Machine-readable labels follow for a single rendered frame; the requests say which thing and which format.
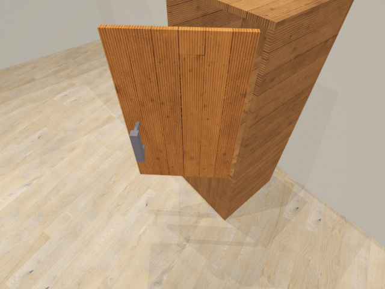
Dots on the cupboard door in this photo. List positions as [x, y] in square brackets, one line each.
[187, 87]

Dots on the handle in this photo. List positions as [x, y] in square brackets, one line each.
[137, 144]

